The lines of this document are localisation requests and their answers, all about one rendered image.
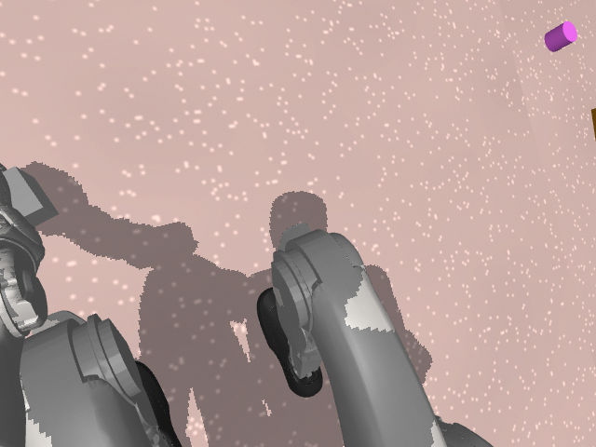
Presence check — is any right robot hand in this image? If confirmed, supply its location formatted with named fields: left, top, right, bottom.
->
left=435, top=415, right=494, bottom=447

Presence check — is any left robot foot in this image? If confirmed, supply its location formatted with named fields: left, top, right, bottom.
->
left=135, top=360, right=182, bottom=447

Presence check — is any left robot hand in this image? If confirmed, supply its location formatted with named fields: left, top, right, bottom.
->
left=0, top=163, right=35, bottom=229

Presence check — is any right robot foot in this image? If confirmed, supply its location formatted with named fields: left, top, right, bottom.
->
left=257, top=287, right=323, bottom=398

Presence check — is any left robot arm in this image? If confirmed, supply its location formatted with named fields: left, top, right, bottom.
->
left=0, top=206, right=47, bottom=447

